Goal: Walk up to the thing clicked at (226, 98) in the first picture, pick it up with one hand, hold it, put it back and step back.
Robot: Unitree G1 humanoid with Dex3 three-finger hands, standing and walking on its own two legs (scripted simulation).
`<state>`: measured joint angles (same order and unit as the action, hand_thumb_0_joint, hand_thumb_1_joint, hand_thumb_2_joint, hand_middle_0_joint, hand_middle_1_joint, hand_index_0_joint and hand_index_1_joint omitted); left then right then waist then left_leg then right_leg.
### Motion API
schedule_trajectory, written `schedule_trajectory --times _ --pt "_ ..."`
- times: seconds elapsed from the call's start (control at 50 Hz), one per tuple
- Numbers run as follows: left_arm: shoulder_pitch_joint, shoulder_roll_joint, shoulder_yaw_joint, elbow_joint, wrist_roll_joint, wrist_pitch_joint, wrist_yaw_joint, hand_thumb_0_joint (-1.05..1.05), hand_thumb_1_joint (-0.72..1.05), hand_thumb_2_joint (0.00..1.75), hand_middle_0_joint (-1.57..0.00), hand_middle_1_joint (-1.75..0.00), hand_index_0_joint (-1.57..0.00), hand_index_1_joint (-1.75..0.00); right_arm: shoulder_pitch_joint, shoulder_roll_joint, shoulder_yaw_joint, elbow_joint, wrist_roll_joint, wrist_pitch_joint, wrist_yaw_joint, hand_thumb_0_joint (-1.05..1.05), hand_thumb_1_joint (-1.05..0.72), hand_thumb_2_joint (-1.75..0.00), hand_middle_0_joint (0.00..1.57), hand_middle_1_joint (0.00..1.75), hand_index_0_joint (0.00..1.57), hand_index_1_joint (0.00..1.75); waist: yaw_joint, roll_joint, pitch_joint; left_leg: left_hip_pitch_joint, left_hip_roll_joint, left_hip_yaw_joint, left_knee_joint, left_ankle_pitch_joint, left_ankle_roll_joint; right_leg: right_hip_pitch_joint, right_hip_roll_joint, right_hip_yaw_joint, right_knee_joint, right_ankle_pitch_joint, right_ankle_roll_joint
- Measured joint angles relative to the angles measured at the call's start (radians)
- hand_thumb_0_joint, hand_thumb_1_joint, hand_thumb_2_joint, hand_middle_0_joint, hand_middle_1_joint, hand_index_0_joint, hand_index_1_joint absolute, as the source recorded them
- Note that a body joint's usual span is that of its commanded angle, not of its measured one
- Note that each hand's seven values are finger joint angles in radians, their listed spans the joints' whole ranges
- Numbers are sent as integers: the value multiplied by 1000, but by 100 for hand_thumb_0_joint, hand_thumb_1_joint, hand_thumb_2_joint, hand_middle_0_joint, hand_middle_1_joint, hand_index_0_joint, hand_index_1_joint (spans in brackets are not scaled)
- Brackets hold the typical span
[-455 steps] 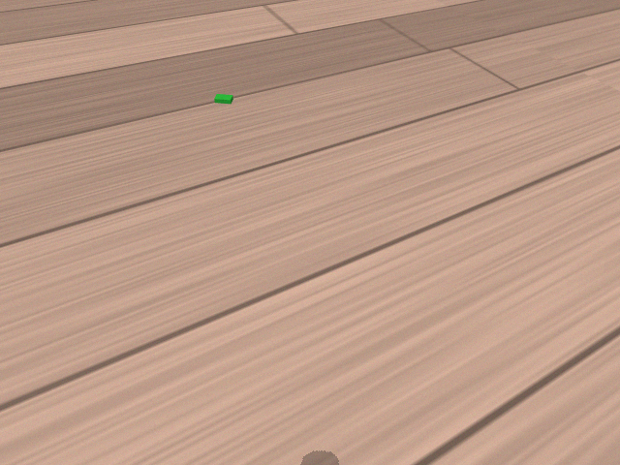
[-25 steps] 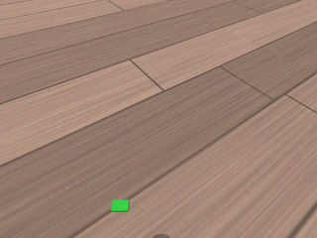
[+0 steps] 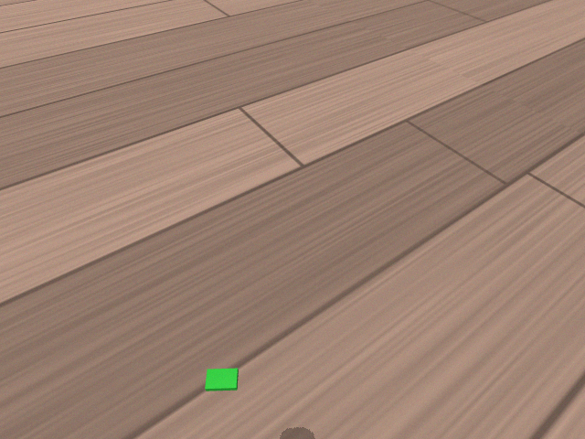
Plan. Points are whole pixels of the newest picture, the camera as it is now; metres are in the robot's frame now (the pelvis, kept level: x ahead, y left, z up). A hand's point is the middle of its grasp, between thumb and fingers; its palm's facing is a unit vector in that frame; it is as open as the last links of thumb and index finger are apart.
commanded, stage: stand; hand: left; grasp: from above
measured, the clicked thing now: (222, 379) +0.43 +0.21 -0.77
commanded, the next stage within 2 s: rise first in 0.74 s
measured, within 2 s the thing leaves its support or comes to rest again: neither
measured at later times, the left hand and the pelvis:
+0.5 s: hand out of the picture +0.08 +0.26 -0.16, palm faces -0.03 -0.94 -0.35, open 7.4 cm; pelvis +0.00 +0.00 +0.00, yaw +0 degrees
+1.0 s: hand out of the picture +0.12 +0.25 -0.16, palm faces +0.02 -0.94 -0.33, open 7.9 cm; pelvis -0.01 +0.01 -0.01, yaw +2 degrees
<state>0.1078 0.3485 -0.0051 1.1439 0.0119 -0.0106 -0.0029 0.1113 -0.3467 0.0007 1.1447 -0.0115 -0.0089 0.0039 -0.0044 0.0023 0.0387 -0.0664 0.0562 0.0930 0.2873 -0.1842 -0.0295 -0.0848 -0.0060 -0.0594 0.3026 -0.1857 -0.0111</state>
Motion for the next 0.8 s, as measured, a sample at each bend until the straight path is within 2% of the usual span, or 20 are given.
schedule_trajectory --times 0.8 --pt "4 2 2 -4 0 1 1 1 91 90 -21 -30 -20 -30 2 3 0 -4 0 0 -1 0 -90 -89 20 30 20 30 0 -2 1 5 -7 -1 -4 -2 6 9 -6 0 -9 2 7"
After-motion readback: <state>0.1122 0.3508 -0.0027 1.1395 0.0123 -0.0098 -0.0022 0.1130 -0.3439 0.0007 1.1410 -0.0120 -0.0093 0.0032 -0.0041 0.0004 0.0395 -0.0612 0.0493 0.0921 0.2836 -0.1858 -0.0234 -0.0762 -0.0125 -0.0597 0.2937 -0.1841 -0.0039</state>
